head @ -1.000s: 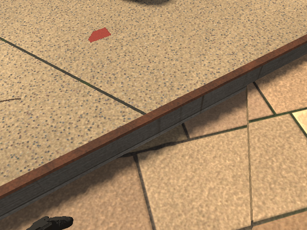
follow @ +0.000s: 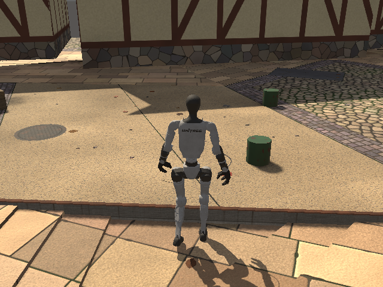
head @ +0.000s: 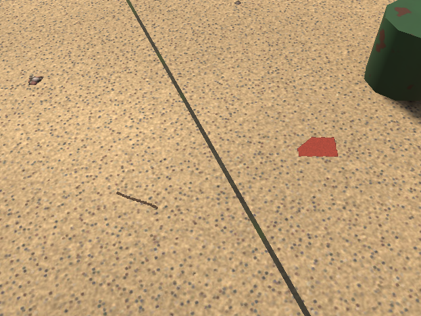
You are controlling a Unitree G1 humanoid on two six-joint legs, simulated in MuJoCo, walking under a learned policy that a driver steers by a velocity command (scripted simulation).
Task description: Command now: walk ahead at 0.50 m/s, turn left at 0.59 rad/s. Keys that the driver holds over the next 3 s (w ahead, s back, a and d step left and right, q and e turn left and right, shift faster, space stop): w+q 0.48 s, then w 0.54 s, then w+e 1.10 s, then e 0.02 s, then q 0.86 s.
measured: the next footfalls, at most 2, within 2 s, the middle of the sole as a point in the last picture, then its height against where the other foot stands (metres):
left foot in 0.48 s outside the picture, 0.15 m higher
right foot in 1.04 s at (142, 193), level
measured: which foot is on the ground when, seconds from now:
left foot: up 0.00-0.46, down 0.48-1.00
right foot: down 0.00-0.50, up 0.52-1.00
